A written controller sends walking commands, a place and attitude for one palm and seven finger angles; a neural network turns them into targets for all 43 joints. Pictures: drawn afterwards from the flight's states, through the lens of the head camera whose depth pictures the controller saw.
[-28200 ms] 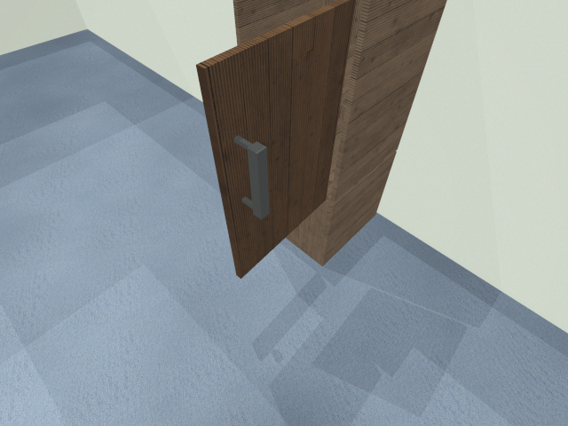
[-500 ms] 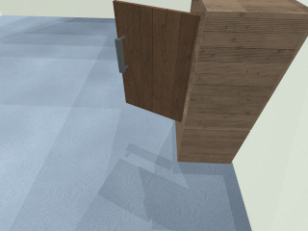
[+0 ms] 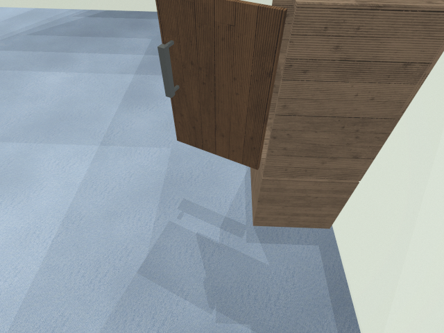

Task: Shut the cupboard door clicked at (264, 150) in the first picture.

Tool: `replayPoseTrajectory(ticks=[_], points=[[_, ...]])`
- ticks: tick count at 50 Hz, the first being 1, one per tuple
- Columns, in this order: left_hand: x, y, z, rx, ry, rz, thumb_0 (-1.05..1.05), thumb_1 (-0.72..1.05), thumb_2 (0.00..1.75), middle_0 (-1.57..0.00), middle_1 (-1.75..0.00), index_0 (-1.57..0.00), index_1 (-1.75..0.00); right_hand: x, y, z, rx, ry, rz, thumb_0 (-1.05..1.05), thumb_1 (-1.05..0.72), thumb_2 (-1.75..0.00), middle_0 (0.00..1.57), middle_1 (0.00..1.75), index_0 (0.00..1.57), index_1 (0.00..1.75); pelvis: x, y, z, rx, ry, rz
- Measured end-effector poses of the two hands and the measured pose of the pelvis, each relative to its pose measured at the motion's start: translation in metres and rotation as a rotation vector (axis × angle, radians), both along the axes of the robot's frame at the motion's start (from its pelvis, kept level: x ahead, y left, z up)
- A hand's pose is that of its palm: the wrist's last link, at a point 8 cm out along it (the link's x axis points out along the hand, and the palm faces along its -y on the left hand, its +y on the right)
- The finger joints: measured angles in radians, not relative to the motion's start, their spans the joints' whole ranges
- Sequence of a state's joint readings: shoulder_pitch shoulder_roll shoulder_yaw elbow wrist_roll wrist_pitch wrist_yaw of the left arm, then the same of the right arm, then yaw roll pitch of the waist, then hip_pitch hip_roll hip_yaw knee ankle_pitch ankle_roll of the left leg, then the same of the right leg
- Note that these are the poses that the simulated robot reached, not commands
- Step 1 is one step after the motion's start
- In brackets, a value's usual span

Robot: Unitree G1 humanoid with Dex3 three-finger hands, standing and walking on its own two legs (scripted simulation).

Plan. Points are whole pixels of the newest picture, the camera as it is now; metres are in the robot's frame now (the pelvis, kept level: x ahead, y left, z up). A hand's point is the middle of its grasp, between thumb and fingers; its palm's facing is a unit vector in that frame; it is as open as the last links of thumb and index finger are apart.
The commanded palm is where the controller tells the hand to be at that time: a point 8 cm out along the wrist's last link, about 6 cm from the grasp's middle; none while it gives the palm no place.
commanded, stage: look to check the result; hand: left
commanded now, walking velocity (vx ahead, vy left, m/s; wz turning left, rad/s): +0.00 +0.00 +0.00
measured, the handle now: (170, 69) +0.89 +0.22 +0.02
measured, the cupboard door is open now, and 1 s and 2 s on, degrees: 66 66 66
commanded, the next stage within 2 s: walk to a spot facing it in 0.32 s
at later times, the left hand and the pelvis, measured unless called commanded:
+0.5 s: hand out of the picture -0.01 +0.16 -0.18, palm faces +0.05 -0.98 -0.18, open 7.4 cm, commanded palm none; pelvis +0.01 -0.01 +0.00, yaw +0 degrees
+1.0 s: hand out of the picture +0.04 +0.24 -0.16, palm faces +0.29 -0.92 -0.26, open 7.4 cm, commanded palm none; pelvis +0.00 +0.00 -0.01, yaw +17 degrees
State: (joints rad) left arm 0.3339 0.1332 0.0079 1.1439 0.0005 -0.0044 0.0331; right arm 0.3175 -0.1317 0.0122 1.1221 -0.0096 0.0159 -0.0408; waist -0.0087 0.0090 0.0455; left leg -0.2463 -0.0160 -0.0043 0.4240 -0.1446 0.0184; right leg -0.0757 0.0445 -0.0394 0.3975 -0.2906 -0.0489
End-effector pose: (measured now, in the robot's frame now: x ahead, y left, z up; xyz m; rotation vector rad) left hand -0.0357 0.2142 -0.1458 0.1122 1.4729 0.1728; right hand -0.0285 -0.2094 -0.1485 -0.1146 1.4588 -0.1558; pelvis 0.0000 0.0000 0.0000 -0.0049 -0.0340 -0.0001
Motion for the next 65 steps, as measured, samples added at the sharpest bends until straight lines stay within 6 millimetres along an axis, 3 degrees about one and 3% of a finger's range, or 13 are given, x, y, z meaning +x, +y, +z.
replayPoseTrajectory(ticks=[9,24,35,41,48,54,60,65], points=[[0.0,-0.005,0.0,-0.001,0.008,0.005,0.0,0.91,0.89,-0.2,-0.3,-0.2,-0.3,0.02,-0.006,0.0,-0.005,-0.034,0.01,0.01,-0.91,-0.89,0.2,0.29,0.2,0.3,0.005,-0.003,0.0,0.002,-0.002,-0.002],[0.019,-0.01,-0.001,-0.003,-0.028,-0.003,0.0,0.91,0.89,-0.2,-0.3,-0.2,-0.3,0.038,-0.019,0.002,-0.028,-0.065,0.02,0.01,-0.91,-0.89,0.2,0.29,0.2,0.3,0.012,-0.008,0.0,0.005,-0.005,-0.004],[0.027,0.008,-0.015,0.027,-0.091,0.095,0.0,0.91,0.89,-0.2,-0.3,-0.2,-0.3,0.047,-0.018,-0.008,-0.035,-0.003,0.086,0.01,-0.91,-0.89,0.2,0.29,0.2,0.3,0.014,-0.003,-0.015,-0.016,-0.017,0.115],[0.03,0.035,-0.026,0.048,-0.13,0.155,0.0,0.91,0.89,-0.2,-0.3,-0.2,-0.3,0.082,-0.013,-0.011,-0.065,-0.065,0.181,0.01,-0.91,-0.89,0.2,0.29,0.2,0.3,0.012,0.012,-0.026,0.006,-0.018,0.183],[0.053,0.06,0.005,0.116,-0.244,0.178,0.01,0.91,0.89,-0.2,-0.3,-0.2,-0.3,0.12,-0.015,0.004,-0.067,-0.127,0.298,0.01,-0.91,-0.89,0.2,0.29,0.2,0.3,0.001,0.008,-0.01,-0.021,0.026,0.268],[0.06,0.06,0.025,0.179,-0.335,0.224,0.01,0.91,0.89,-0.2,-0.3,-0.2,-0.3,0.16,-0.031,0.01,-0.067,-0.166,0.388,0.01,-0.91,-0.89,0.2,0.29,0.2,0.3,0.001,-0.013,-0.006,-0.044,0.051,0.36],[0.023,0.036,0.025,0.227,-0.301,0.308,0.0,0.91,0.89,-0.2,-0.3,-0.2,-0.3,0.209,-0.045,0.004,-0.06,-0.214,0.463,0.01,-0.91,-0.89,0.2,0.29,0.2,0.3,0.006,-0.034,-0.012,-0.015,0.055,0.449],[-0.013,0.013,0.02,0.196,-0.214,0.394,0.01,0.91,0.89,-0.2,-0.3,-0.2,-0.3,0.24,-0.029,0.013,-0.033,-0.248,0.542,0.01,-0.91,-0.89,0.2,0.29,0.19,0.3,0.012,-0.036,-0.007,0.023,0.045,0.526]])
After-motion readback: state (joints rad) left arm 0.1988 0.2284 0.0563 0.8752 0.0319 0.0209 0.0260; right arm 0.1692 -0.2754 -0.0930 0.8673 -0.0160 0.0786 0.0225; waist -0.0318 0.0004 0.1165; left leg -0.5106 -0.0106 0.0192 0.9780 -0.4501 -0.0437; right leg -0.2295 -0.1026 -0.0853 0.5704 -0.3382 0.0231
